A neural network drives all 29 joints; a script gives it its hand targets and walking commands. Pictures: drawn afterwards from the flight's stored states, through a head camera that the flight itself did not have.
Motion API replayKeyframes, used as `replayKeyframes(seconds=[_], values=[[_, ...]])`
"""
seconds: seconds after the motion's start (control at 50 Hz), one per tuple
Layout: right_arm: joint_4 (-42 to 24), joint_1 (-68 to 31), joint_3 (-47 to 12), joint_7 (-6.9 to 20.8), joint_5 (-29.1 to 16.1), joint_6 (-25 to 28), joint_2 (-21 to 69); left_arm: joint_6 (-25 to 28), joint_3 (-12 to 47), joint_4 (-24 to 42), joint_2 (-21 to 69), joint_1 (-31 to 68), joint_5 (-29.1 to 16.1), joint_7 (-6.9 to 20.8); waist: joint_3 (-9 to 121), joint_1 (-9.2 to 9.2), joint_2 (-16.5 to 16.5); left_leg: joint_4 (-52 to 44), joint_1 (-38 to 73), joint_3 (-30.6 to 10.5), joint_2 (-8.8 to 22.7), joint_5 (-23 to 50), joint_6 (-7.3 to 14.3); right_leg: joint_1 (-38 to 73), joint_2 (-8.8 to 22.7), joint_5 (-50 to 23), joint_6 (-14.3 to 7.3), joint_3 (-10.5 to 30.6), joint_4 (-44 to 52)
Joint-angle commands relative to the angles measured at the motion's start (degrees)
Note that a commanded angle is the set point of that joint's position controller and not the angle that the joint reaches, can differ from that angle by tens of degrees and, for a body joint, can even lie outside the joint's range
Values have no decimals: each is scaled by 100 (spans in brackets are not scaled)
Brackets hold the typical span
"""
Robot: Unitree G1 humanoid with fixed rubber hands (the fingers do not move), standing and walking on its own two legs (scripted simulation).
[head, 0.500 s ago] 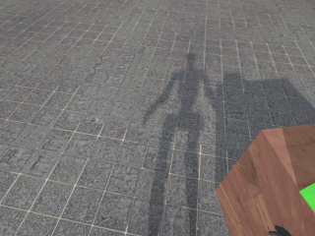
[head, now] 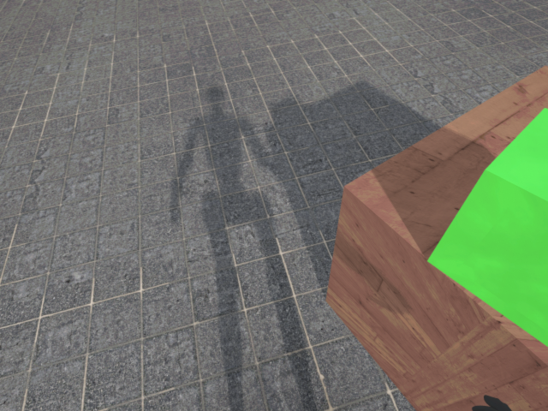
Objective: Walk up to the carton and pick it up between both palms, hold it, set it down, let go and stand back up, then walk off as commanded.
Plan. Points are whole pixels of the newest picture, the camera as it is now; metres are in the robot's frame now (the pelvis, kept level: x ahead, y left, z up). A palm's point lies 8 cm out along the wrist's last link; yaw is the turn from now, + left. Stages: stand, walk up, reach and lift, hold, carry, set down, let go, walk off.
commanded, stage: walk up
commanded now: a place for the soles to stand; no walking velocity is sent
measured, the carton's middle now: out of the picture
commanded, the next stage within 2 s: none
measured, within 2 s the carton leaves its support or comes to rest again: neither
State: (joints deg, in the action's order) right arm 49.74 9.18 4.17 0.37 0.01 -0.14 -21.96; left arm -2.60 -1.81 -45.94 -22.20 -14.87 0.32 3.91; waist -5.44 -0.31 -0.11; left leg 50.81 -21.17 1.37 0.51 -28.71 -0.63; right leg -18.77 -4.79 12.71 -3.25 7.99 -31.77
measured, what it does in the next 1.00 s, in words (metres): steps on the spot, turning right: left foot, then right foot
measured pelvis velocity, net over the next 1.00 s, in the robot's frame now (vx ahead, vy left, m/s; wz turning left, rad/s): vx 0.04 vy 0.02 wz -0.59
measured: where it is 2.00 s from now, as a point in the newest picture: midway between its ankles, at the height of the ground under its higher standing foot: outside the picture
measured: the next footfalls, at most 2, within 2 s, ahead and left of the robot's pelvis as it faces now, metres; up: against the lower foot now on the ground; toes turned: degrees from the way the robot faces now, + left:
left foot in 0.16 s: +0.08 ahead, +0.13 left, +0.00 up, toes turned -5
right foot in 0.58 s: +0.05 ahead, -0.12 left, +0.00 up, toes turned -26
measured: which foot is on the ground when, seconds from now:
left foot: up 0.00-0.14, down 0.16-0.60, up 0.62-0.98, down 1.00-1.00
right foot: down 0.00-0.18, up 0.20-0.56, down 0.58-1.00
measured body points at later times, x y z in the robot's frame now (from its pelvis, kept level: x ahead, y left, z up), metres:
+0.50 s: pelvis +0.02 +0.04 +0.00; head +0.08 +0.04 +0.45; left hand +0.22 +0.30 -0.13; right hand -0.02 -0.30 -0.09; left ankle +0.04 +0.14 -0.74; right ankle -0.03 -0.11 -0.70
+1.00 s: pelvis +0.04 +0.02 -0.01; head +0.09 -0.01 +0.43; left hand +0.29 +0.21 -0.13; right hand -0.08 -0.30 -0.12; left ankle +0.10 +0.10 -0.74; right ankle +0.01 -0.10 -0.74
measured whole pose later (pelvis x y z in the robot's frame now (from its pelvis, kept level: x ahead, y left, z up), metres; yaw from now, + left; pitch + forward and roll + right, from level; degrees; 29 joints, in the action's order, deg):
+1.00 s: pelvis +0.04 +0.02 -0.01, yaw -34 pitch +0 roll -1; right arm 49.7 13.6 4.2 -1.2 0.0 2.4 -22.2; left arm -2.8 -1.8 -45.9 -22.5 -10.6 0.4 3.2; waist -6.5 0.2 -0.1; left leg 36.2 -18.1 2.7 1.7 -19.8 0.6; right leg -20.4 -5.9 13.9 -1.7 5.9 -34.3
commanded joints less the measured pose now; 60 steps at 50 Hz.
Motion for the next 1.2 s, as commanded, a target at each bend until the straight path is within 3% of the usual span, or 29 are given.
replayKeyframes(seconds=[0.0,0.06,0.1,0.12,0.14,0.16,0.2,0.22,0.26,0.3,0.34,0.42,0.52,0.56,0.6,0.62,0.64,0.7,0.78,0.84,0.92,0.94,0.96,0.98,1.0,1.04,1.06,1.14,1.18], values=[[-607,247,331,-224,33,201,-1231,53,-597,1100,-1337,255,255,82,557,-52,-941,-610,-423,6,-223,290,-70,875,809,-1576,-781,1734,1169],[-618,146,378,-375,7,280,-1191,25,-590,1057,-1361,101,252,107,579,-206,-1143,-1406,-18,-3,-351,341,-60,777,718,-1829,-708,2011,985],[-505,403,345,-405,16,348,-1017,-60,-536,1072,-1360,494,203,134,706,2,-945,-2269,1043,104,-403,1080,-35,70,599,-1848,-584,1848,599],[-387,822,506,-494,-44,385,-1127,-49,-406,1079,-1184,655,197,107,771,267,-692,-3082,1897,-213,18,1585,54,-446,404,-1545,-288,1442,64],[-361,1237,639,-521,-4,365,-1678,-57,-380,1093,-890,669,180,102,963,412,594,-3710,2655,-1399,1187,1437,335,-1348,-161,-235,126,677,-978],[-504,692,699,-515,50,346,-2039,-126,-432,815,-876,349,270,32,870,151,1080,-3593,2318,-2253,2427,1592,783,-1647,-367,1462,451,372,-2130],[-739,-155,713,-515,83,303,-1921,-256,-515,617,-1297,50,373,52,518,-95,785,-4021,808,-1837,2877,898,1406,-1190,294,1441,583,55,-3282],[-763,-386,664,-497,91,320,-1837,-238,-584,565,-1517,227,342,113,65,-115,666,-3932,296,-1587,2771,992,1422,-806,453,1278,578,70,-3458],[-594,-38,540,-479,79,403,-1525,-182,-618,612,-1481,516,318,188,24,-110,-75,-3554,773,-969,2114,1567,888,-1001,556,846,525,160,-3333],[-555,270,551,-416,68,444,-1645,-149,-439,540,-1123,272,284,250,258,32,485,-3287,1411,-381,1799,1990,488,-1237,441,693,535,-135,-2784],[-417,910,537,-301,104,417,-1647,-75,-416,784,-921,525,197,255,430,464,1185,-3209,2100,-220,1650,2216,648,-1357,529,800,562,-439,-1998],[-494,1001,549,-154,37,416,-1687,47,-347,753,-939,748,186,149,671,652,991,-2696,2781,173,2011,3519,890,-1406,722,977,521,-900,-1054],[-757,496,515,-86,53,291,-1568,173,-461,398,-1003,-258,102,46,1103,136,1055,-1612,1691,1011,1647,4222,718,337,519,165,220,-1133,312],[-779,420,436,-98,-39,225,-1268,187,-590,252,-1285,-664,195,-24,1404,-217,304,-562,1103,1069,1263,3347,474,1457,402,-500,-73,-779,954],[-868,414,216,-71,-95,141,-921,153,-703,324,-1834,-618,254,-145,1029,-313,-1662,572,-1160,941,277,-736,86,2157,1616,-881,-605,1601,1211],[-909,81,281,-118,-115,109,-1165,106,-732,406,-1927,-464,219,-132,955,-485,-1580,868,-1038,237,102,-983,23,1463,1883,-6,-1145,2414,1556],[-801,142,282,-131,-143,114,-1222,68,-723,455,-1853,-154,203,-160,556,-353,-1385,1008,-793,134,250,-937,3,874,1838,586,-1230,2270,1608],[-602,677,314,-109,-77,90,-1340,66,-602,603,-1437,200,141,-234,368,3,-855,719,-1031,9,285,18,75,1010,1135,-163,-630,1100,1228],[-540,542,296,-126,-42,98,-1184,119,-555,753,-1255,142,206,-170,693,-85,-956,156,-683,-30,100,23,19,960,944,150,-695,1438,1195],[-465,579,289,-241,-34,201,-1259,85,-613,769,-1401,-28,237,-144,667,-209,-963,-190,-709,-34,111,-132,34,1165,1124,-898,-913,1653,1077],[-326,937,320,-305,-50,370,-1204,-1,-504,772,-1325,345,191,-120,869,45,-709,-1834,839,168,-1,631,68,350,1044,-2244,-803,1386,456],[-147,1568,337,-343,-22,444,-1135,-12,-460,846,-1273,660,205,-110,869,353,-745,-2701,1375,117,20,1289,106,-1,909,-2076,-608,1242,87],[-55,1849,449,-386,112,483,-1497,-25,-431,867,-1074,769,124,-75,1135,506,-436,-2987,2404,-472,478,1703,280,-908,536,-1295,-227,928,-560],[-125,1683,654,-417,206,467,-2094,12,-375,912,-721,900,126,-99,1058,621,1164,-3282,2935,-2085,2028,2403,560,-2000,-392,628,240,213,-1825],[-414,1028,620,-427,154,440,-2128,-56,-462,684,-1043,462,222,-176,891,208,637,-3269,2167,-2354,2660,2226,886,-1813,-107,1611,379,220,-2641],[-669,438,626,-437,153,427,-2039,-123,-587,595,-1513,333,253,-146,475,89,409,-3447,1099,-2091,2783,1505,1236,-1424,271,1495,421,218,-3264],[-646,335,579,-407,128,458,-1807,-114,-601,561,-1519,330,238,-89,112,19,161,-3475,958,-1569,2405,1332,1041,-1346,373,1125,402,260,-3264],[-578,756,489,-286,158,551,-1599,-25,-500,346,-1054,126,116,2,2,136,805,-3353,1439,-448,1531,2186,277,-1383,370,470,393,-132,-2735],[-606,929,458,-195,188,517,-1579,88,-422,475,-859,412,53,-31,220,363,1361,-2914,2208,-208,1420,3271,672,-1539,392,769,439,-470,-2179]])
